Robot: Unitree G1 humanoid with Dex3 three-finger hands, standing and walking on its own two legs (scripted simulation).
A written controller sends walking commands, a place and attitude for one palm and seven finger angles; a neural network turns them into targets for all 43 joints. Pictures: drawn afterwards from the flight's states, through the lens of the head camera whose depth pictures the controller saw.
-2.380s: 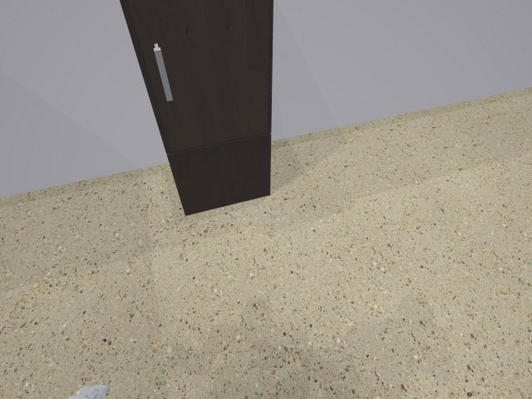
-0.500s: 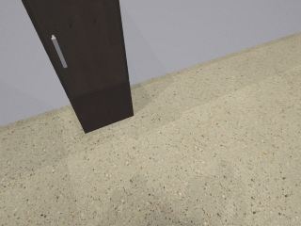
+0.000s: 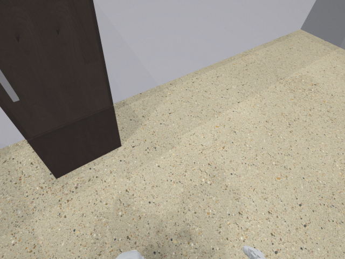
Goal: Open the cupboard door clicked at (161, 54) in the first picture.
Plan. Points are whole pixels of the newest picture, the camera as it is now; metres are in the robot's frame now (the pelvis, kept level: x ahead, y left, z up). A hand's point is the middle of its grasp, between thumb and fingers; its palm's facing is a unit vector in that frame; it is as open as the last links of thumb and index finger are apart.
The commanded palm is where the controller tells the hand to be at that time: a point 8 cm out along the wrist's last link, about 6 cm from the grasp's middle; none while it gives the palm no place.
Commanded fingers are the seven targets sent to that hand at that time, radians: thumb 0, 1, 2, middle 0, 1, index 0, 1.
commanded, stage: walk to a spot facing it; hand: left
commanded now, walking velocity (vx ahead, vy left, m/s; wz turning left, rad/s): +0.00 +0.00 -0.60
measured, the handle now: (2, 78) +0.58 +0.65 +0.00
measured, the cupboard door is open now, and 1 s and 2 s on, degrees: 0 0 0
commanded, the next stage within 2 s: turn to face it in 0.18 s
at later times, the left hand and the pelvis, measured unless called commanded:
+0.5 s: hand (139, 202) +0.28 +0.12 -0.13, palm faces -0.22 -0.95 -0.23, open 7.4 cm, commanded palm none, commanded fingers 0.00 0.90 0.90 -0.20 -0.30 -0.20 -0.30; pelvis +0.10 -0.02 +0.01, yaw -9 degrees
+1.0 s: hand (90, 234) +0.18 +0.23 -0.14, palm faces +0.17 -0.95 -0.27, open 7.3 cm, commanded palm none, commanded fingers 0.00 0.90 0.90 -0.20 -0.30 -0.20 -0.30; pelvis +0.12 +0.00 +0.02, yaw +7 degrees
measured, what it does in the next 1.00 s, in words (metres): walks ahead: right foot, then left foot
